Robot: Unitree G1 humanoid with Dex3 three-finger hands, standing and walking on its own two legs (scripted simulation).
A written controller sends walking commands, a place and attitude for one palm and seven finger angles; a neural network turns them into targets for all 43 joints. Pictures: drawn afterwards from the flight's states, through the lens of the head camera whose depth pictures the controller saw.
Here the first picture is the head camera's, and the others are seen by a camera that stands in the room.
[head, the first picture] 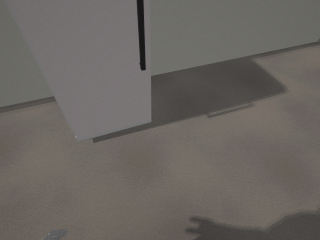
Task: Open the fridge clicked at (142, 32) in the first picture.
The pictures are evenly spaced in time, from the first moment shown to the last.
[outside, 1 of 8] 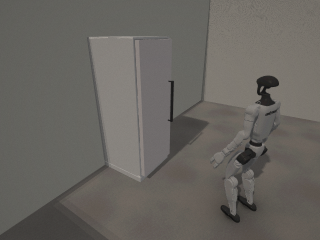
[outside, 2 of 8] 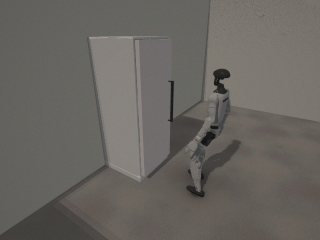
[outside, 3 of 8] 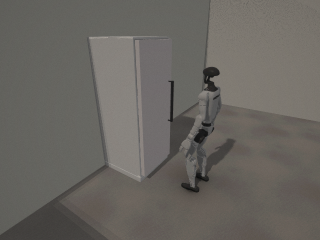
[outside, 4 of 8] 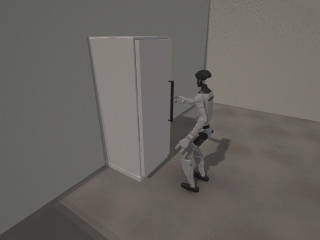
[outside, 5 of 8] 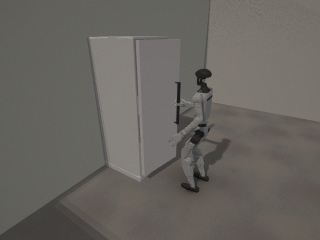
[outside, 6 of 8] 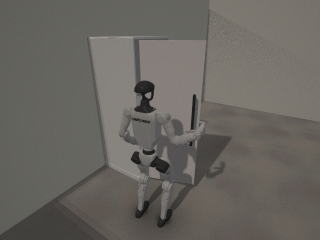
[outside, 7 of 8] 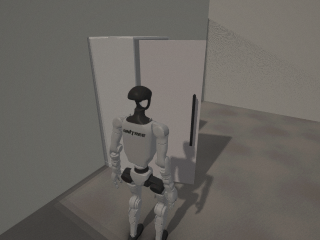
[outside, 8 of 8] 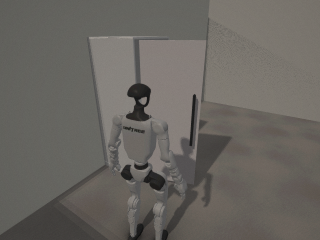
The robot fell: no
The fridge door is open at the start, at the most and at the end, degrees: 0 75 70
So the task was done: yes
